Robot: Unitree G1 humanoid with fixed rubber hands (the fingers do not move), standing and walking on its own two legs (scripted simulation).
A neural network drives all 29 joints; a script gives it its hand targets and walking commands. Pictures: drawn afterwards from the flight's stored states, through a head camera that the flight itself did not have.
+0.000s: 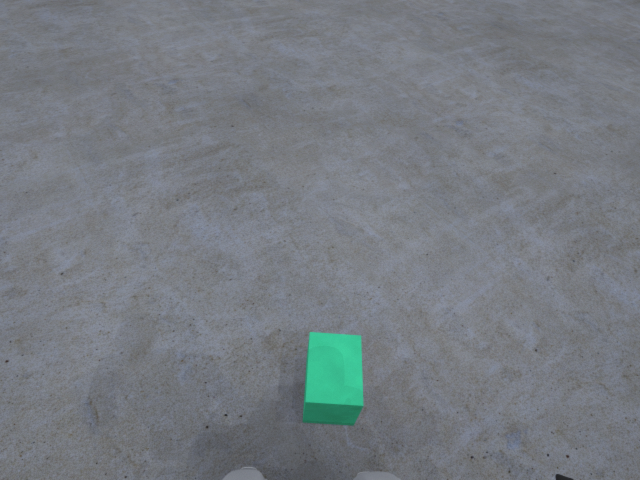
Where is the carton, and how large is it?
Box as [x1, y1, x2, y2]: [303, 332, 362, 425]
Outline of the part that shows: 310,332 306,361 303,421 353,425 362,407 360,335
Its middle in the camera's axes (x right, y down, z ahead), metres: +0.03 +0.40 +1.13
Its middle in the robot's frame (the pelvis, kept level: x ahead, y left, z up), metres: +0.50 -0.05 -0.65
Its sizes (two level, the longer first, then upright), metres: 0.198 0.150 0.181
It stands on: the floor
